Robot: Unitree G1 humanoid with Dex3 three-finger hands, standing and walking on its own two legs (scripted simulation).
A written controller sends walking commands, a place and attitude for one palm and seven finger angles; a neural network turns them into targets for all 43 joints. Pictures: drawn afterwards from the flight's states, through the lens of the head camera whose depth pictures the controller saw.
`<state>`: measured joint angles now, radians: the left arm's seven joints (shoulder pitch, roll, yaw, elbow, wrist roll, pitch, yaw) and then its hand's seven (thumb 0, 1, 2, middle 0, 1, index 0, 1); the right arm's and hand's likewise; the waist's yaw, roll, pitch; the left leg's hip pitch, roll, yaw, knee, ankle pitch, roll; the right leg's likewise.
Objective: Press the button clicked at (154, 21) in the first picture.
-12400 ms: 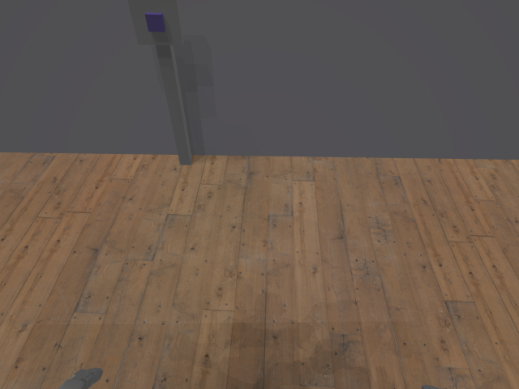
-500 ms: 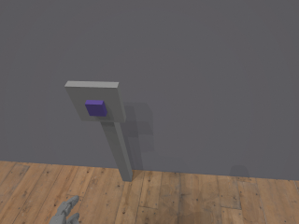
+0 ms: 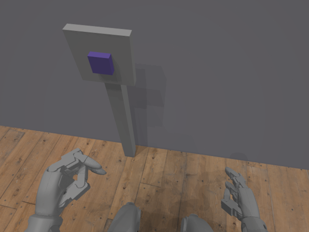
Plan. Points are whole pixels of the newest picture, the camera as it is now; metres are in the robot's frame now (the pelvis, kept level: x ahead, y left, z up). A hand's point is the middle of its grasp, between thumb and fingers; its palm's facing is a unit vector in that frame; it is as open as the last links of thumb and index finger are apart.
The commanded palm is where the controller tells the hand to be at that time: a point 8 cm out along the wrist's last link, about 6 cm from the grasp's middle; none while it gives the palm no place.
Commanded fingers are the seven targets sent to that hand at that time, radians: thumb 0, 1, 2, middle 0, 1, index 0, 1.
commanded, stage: raise the hand and make a fist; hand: left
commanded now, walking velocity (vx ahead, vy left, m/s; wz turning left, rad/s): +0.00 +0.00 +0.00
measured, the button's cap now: (101, 62) +0.54 +0.22 +0.11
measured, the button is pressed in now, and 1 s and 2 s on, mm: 0 0 0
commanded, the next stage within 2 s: aim a knuckle at the button in 1.34 s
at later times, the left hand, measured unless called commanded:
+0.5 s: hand (83, 169) +0.23 +0.19 +0.07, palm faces -0.07 -1.00 -0.05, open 3.1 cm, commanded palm +0.21 +0.25 +0.08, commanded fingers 0.00 0.90 0.90 -1.30 -1.50 -1.30 -1.50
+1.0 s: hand (68, 144) +0.27 +0.22 +0.11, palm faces +0.00 -1.00 -0.08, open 3.1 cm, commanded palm +0.24 +0.27 +0.11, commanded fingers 0.00 0.90 0.90 -1.30 -1.50 -1.30 -1.50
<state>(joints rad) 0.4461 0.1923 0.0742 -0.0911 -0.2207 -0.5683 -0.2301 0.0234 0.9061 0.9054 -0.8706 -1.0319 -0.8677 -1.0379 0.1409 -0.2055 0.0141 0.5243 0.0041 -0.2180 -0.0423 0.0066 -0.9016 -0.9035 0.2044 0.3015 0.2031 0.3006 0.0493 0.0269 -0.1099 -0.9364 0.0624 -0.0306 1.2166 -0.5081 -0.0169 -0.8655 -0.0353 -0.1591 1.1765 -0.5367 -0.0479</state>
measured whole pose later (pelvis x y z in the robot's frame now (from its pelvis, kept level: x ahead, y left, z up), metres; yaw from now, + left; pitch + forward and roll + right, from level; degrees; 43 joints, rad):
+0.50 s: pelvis +0.02 +0.02 +0.02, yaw -1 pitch +13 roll -2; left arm 0.45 0.24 0.11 -0.09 -0.23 -0.35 -0.23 0.02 0.90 0.90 -1.29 -1.49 -1.29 -1.49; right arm 0.22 -0.24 -0.02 0.53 0.03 -0.20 -0.07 0.01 -0.90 -0.90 0.20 0.30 0.20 0.30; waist -0.01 0.02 -0.10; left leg -0.82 0.05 0.02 1.09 -0.49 0.01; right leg -0.77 -0.04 -0.11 1.05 -0.50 -0.01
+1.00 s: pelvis +0.04 +0.01 +0.04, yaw +0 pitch +11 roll -2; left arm 0.33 0.27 0.24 0.00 -0.28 -0.32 -0.29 0.02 0.90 0.90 -1.30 -1.50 -1.30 -1.50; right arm 0.24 -0.24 0.02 0.55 0.03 -0.19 -0.06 0.01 -0.90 -0.90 0.21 0.30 0.21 0.30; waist 0.00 0.03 -0.10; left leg -0.70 0.05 0.01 0.98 -0.47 0.00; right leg -0.64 -0.03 -0.13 0.93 -0.48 -0.01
